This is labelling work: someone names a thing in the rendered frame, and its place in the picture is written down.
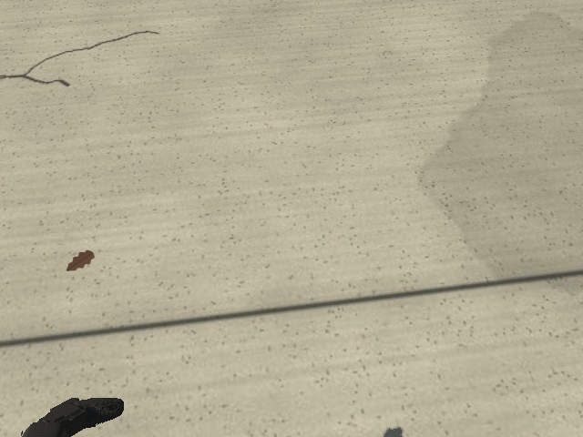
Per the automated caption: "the robot left hand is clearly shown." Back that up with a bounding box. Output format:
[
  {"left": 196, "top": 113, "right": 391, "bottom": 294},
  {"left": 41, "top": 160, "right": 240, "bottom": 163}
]
[{"left": 21, "top": 398, "right": 124, "bottom": 437}]

